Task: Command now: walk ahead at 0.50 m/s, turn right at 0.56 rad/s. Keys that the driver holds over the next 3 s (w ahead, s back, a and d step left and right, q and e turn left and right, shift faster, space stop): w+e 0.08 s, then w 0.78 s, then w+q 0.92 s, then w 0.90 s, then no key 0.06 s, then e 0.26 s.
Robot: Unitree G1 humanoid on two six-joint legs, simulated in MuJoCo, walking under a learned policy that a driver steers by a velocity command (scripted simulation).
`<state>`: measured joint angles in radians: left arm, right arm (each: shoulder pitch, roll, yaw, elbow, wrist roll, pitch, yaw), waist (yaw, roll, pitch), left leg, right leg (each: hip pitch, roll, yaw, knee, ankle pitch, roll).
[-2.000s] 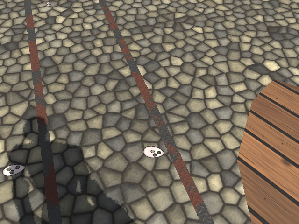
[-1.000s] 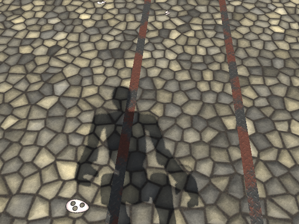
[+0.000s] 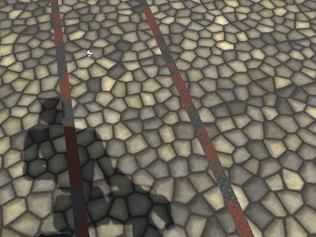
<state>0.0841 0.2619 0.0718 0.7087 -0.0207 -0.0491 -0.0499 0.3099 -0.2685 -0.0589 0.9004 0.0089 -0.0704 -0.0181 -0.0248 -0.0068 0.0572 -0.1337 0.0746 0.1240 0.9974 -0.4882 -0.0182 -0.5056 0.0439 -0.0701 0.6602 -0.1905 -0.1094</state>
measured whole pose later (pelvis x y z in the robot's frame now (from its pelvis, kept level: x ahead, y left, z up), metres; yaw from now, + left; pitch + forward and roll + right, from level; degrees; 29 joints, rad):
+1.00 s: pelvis +0.55 -0.03 +0.02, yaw -7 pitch +3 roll +1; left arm 0.02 0.24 0.04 0.67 -0.01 -0.10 -0.04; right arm 0.42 -0.28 -0.05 0.89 0.02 -0.06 0.00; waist -0.10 -0.02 0.01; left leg 0.03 -0.03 -0.01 0.32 -0.39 0.01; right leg -0.51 -0.03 0.01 0.48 -0.03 -0.04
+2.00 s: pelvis +1.07 +0.04 +0.02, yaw +23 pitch +2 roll +1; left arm 0.03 0.27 0.04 0.73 0.00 -0.11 -0.03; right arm 0.36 -0.28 -0.07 0.75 0.02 -0.05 -0.01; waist -0.08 -0.04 0.01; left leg -0.05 -0.09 -0.14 0.38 -0.36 0.06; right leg -0.55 -0.03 0.04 0.51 0.03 0.01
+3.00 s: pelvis +1.53 +0.26 +0.03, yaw +20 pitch +2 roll +3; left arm 0.14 0.27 0.04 0.77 0.00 -0.03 -0.03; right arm 0.24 -0.27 -0.05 0.83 0.00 -0.05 -0.02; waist -0.04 -0.05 0.02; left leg -0.08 -0.05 0.13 0.32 -0.27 0.04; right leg -0.56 -0.05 0.02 0.63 -0.05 0.00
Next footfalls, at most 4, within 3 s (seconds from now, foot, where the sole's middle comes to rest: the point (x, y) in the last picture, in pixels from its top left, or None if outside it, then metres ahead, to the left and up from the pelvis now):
0.46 left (136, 232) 0.46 0.11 -0.75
1.02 right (200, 173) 0.70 -0.17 -0.75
1.54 left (139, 127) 0.97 0.10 -0.75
2.04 right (158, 79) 1.30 0.00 -0.75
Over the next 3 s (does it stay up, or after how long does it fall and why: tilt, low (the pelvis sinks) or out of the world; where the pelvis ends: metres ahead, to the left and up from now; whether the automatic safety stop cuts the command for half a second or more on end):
stays up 1.53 0.26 0.03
